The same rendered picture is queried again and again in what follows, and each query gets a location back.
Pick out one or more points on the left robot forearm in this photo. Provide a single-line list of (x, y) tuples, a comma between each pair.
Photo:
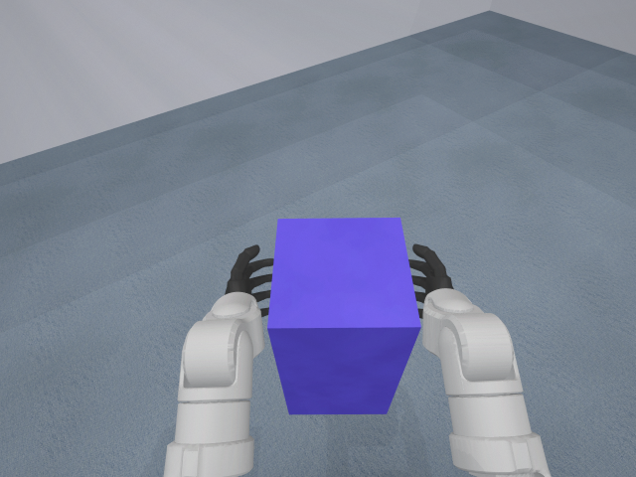
[(212, 429)]

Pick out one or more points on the carton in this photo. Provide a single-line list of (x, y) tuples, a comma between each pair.
[(342, 317)]

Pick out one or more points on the robot right hand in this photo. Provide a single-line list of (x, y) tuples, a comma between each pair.
[(433, 269)]

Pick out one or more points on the robot left hand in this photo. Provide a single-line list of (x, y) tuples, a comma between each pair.
[(240, 280)]

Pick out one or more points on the right robot forearm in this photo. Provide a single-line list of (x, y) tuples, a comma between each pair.
[(491, 434)]

